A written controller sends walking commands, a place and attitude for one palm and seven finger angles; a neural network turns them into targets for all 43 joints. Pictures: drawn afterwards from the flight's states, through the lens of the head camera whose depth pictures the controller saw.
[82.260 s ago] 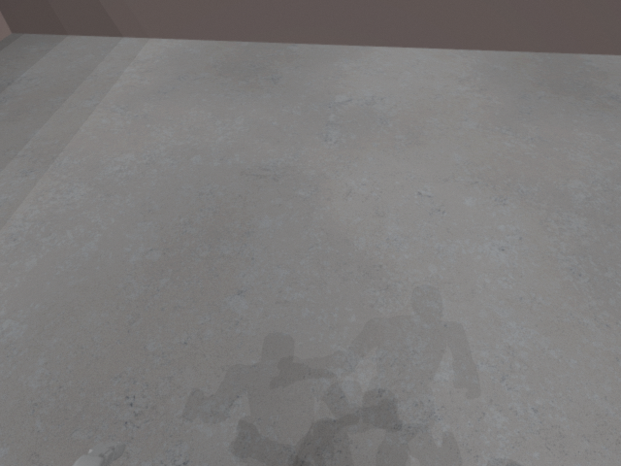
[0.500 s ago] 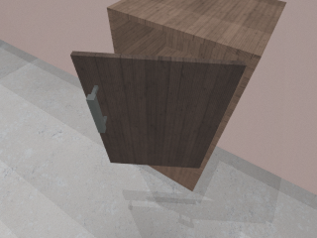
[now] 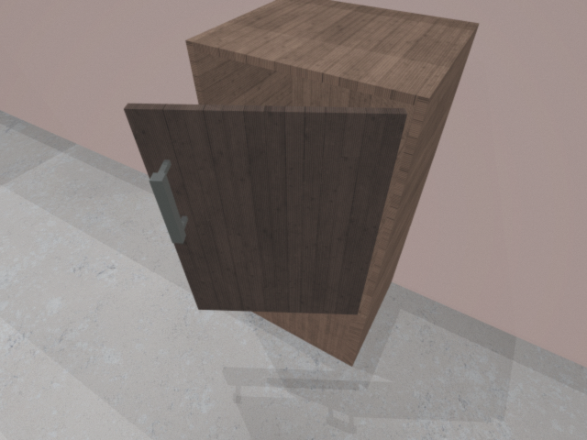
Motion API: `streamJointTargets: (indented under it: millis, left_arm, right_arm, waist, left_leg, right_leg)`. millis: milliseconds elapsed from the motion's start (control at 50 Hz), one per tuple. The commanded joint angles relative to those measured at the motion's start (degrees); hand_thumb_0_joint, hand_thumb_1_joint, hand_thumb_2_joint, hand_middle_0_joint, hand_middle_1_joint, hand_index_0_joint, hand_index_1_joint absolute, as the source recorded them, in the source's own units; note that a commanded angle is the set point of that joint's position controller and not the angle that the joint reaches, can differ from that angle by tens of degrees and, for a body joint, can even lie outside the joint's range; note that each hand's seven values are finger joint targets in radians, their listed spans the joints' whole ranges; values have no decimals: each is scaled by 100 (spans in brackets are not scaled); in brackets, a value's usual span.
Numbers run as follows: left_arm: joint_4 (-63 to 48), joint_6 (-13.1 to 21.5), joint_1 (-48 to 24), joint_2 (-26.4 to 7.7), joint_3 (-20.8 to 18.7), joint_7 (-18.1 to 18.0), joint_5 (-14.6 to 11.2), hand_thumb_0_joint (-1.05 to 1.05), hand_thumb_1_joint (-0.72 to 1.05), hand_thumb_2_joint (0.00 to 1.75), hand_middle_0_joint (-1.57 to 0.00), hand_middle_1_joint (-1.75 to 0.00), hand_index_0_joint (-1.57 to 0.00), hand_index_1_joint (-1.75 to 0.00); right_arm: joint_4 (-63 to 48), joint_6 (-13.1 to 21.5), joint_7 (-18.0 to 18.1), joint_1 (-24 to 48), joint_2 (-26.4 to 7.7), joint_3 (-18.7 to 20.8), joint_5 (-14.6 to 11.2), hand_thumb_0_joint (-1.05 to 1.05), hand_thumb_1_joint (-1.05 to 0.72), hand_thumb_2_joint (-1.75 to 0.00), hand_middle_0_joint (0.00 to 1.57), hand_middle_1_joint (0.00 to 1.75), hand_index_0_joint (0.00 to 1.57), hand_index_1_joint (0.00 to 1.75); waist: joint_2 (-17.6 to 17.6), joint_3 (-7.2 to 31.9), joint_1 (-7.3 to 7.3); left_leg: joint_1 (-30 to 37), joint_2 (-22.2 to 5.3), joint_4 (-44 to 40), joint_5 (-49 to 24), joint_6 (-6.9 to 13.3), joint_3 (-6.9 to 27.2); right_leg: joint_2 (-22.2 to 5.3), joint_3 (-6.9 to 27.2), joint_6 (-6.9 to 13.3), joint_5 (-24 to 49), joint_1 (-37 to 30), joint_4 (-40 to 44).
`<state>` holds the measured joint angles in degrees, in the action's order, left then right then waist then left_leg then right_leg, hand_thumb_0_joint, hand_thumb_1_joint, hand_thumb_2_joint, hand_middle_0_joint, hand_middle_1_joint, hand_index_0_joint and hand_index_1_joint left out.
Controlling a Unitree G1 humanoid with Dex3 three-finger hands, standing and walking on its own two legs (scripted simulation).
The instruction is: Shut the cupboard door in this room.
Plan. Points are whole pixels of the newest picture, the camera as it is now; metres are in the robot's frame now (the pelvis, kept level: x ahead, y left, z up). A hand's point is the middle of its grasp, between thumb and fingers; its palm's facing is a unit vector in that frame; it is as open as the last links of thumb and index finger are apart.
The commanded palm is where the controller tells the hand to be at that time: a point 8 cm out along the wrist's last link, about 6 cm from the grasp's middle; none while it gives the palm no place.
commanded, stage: come to a stop and stand still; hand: left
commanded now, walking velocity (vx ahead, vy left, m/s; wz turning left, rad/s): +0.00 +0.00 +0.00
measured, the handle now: (172, 202) +0.49 +0.25 +0.04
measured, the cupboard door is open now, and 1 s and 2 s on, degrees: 28 28 28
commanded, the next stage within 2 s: look again from close up in 0.40 s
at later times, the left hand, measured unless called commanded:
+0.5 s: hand out of the picture -0.04 +0.17 -0.16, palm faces -0.01 -0.98 -0.19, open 7.4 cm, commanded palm none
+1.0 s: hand out of the picture +0.02 +0.17 -0.16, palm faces -0.02 -0.99 -0.17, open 7.4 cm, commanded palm none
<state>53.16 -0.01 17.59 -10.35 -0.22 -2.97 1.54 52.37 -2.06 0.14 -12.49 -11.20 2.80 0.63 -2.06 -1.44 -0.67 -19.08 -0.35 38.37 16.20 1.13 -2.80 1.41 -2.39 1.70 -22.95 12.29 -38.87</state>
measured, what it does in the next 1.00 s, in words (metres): stands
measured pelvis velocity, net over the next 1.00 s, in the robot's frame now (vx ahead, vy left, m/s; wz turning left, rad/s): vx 0.02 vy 0.01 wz -0.03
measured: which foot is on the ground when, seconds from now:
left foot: down 0.00-1.00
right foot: down 0.00-1.00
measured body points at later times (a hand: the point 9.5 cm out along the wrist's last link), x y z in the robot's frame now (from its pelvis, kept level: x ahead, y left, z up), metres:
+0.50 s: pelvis -0.03 +0.00 +0.02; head -0.03 +0.01 +0.47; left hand -0.04 +0.22 -0.14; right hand -0.05 -0.23 -0.14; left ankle +0.06 +0.09 -0.72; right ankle -0.02 -0.10 -0.72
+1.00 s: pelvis +0.02 +0.01 +0.02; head +0.04 +0.02 +0.47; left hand +0.02 +0.23 -0.14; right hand +0.02 -0.22 -0.13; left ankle +0.06 +0.09 -0.72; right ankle -0.02 -0.10 -0.72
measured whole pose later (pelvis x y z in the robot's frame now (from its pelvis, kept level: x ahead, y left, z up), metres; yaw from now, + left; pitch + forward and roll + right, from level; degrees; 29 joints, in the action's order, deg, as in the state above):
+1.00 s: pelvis +0.02 +0.01 +0.02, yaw -2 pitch +0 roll +0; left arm 63.1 1.2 17.4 -8.8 1.0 -2.0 1.0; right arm 63.8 1.4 1.4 -15.1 -8.4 0.0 0.7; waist 1.6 -1.8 0.3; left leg -15.1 1.3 25.1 10.5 2.9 -4.7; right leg 0.4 0.2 0.5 -17.0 9.3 -26.0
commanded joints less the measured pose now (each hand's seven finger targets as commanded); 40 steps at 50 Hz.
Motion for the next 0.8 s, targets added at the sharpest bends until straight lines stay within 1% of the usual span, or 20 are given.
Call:
streamJointTargets:
  millis: [0,20,40,60,100,120,140,180,200,220,300,360,380,480,540,600,640,680,760,780]
  left_arm:
    - [-464,3,-13,-662,-132,-26,-61,0,90,90,-20,-30,-20,-30]
    - [-401,-25,122,-669,-152,-26,-28,0,90,90,-20,-30,-20,-30]
    - [-288,-41,221,-699,-141,-5,-17,0,90,90,-20,-30,-20,-30]
    - [-217,-40,346,-678,-122,17,-9,0,90,90,-20,-30,-20,-30]
    - [-126,4,495,-624,-115,49,-14,0,90,90,-20,-30,-20,-30]
    - [-124,33,437,-631,-103,50,-12,0,90,90,-20,-30,-20,-30]
    - [-122,56,387,-653,-100,59,-30,0,90,90,-20,-30,-20,-30]
    - [-95,82,206,-693,-95,71,-52,0,90,90,-20,-30,-20,-30]
    - [-70,97,196,-678,-93,77,-62,0,90,90,-20,-30,-20,-30]
    - [-55,119,230,-677,-86,69,-54,0,90,90,-20,-30,-20,-30]
    - [129,104,248,-638,-56,86,-61,0,90,90,-20,-30,-20,-30]
    - [281,116,342,-593,-29,84,-66,0,90,90,-20,-30,-20,-30]
    - [326,114,355,-566,-24,87,-68,0,90,90,-20,-30,-20,-30]
    - [483,119,459,-513,-1,83,-69,0,90,90,-20,-30,-20,-30]
    - [554,118,510,-470,4,75,-61,0,90,90,-20,-30,-20,-30]
    - [613,119,558,-429,1,79,-56,0,90,90,-20,-30,-20,-30]
    - [648,129,554,-398,7,70,-53,0,90,90,-20,-30,-20,-30]
    - [679,152,570,-369,15,71,-55,0,90,90,-20,-30,-20,-30]
    - [741,182,551,-342,24,63,-52,0,90,90,-20,-30,-20,-30]
    - [765,187,546,-335,31,64,-54,0,90,90,-20,-30,-20,-30]
  right_arm:
    - [-240,165,15,-189,-559,-32,86,0,-90,-90,20,30,20,30]
    - [-207,172,7,-141,-532,-24,98,0,-90,-90,20,30,20,30]
    - [-178,172,10,-19,-575,-41,103,0,-90,-90,20,30,20,30]
    - [-199,171,16,21,-609,-48,92,0,-90,-90,20,30,20,30]
    - [-165,176,29,-59,-567,-54,84,0,-90,-90,20,30,20,30]
    - [-103,188,35,-151,-471,-71,74,0,-90,-90,20,30,20,30]
    - [-59,197,36,-278,-473,-87,73,0,-90,-90,20,30,20,30]
    - [75,219,38,-495,-394,-116,70,0,-90,-90,20,30,20,30]
    - [130,237,41,-563,-378,-129,70,0,-90,-90,20,30,20,30]
    - [177,249,44,-594,-331,-137,49,0,-90,-90,20,30,20,30]
    - [346,237,48,-691,-378,-151,55,0,-90,-90,20,30,20,30]
    - [491,251,57,-746,-312,-181,43,0,-90,-90,20,30,20,30]
    - [523,247,62,-776,-304,-183,45,0,-90,-90,20,30,20,30]
    - [689,254,72,-867,-276,-199,38,0,-90,-90,20,30,20,30]
    - [764,272,84,-860,-255,-206,31,0,-90,-90,20,30,20,30]
    - [789,278,87,-830,-255,-192,36,0,-90,-90,20,30,20,30]
    - [818,297,94,-839,-223,-199,28,0,-90,-90,20,30,20,30]
    - [839,330,98,-804,-228,-196,21,0,-90,-90,20,30,20,30]
    - [889,391,110,-737,-231,-194,0,0,-90,-90,20,30,20,30]
    - [900,396,114,-708,-241,-194,-4,0,-90,-90,20,30,20,30]
  waist:
    - [-262,-959,40]
    - [-697,-914,113]
    - [-730,-867,183]
    - [-484,-823,234]
    - [-47,-529,241]
    - [191,-446,185]
    - [240,-228,113]
    - [287,-139,2]
    - [202,-61,-16]
    - [284,-34,-7]
    - [288,-280,-23]
    - [216,-406,-1]
    - [271,-486,2]
    - [271,-502,7]
    - [47,-527,35]
    - [188,-502,59]
    - [150,-480,46]
    - [49,-362,64]
    - [69,-166,82]
    - [136,-157,79]
  left_leg:
    - [-180,-795,-1824,1024,430,1141]
    - [-616,-828,-2176,1707,458,1355]
    - [-825,-814,-2332,2030,463,1469]
    - [-972,-801,-2380,2168,455,1406]
    - [-680,-585,-2107,1813,342,1089]
    - [-383,-506,-1947,1413,288,916]
    - [-64,-424,-1747,1107,234,774]
    - [263,-374,-1589,771,178,635]
    - [378,-390,-1601,663,174,634]
    - [406,-405,-1628,593,179,632]
    - [245,-407,-1657,798,132,651]
    - [211,-420,-1708,680,127,659]
    - [170,-429,-1730,729,122,661]
    - [170,-449,-1792,709,110,682]
    - [108,-495,-1950,835,130,789]
    - [46,-511,-2012,886,133,836]
    - [122,-525,-2043,725,145,867]
    - [219,-561,-2058,581,156,867]
    - [416,-602,-2027,126,187,862]
    - [464,-606,-2000,26,186,827]
  right_leg:
    - [-224,631,33,-559,1165,1271]
    - [-250,470,40,-648,746,1137]
    - [-213,435,36,-467,487,1026]
    - [-204,463,44,-408,286,1037]
    - [-320,715,103,-621,300,1435]
    - [-424,835,142,-690,421,1682]
    - [-515,990,176,-813,565,1830]
    - [-613,1071,215,-892,802,1978]
    - [-620,1054,213,-794,806,1987]
    - [-602,1011,190,-663,721,2033]
    - [-634,1085,201,-1067,921,2132]
    - [-633,1070,191,-864,914,2132]
    - [-624,1076,190,-929,945,2155]
    - [-614,1055,174,-869,916,2154]
    - [-561,958,153,-637,818,2046]
    - [-563,935,149,-601,736,2028]
    - [-564,881,144,-328,694,1968]
    - [-575,836,140,23,576,1903]
    - [-592,748,111,673,336,1773]
    - [-605,765,107,744,318,1794]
